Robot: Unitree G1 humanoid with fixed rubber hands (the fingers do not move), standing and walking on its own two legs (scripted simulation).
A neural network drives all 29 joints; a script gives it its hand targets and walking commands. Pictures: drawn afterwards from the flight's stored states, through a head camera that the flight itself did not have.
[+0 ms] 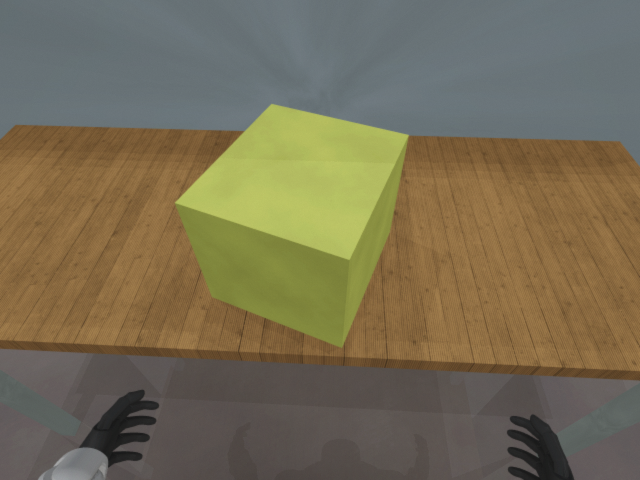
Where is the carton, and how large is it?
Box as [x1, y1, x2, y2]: [175, 104, 408, 347]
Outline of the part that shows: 271,104 175,202 175,204 211,295 213,297 341,347 389,232 408,135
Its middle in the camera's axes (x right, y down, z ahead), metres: -0.02 -0.03 +0.60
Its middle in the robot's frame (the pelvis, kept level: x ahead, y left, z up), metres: +0.47 +0.07 +0.04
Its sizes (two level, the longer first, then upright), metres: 0.253 0.228 0.212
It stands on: a table, 0.70 m high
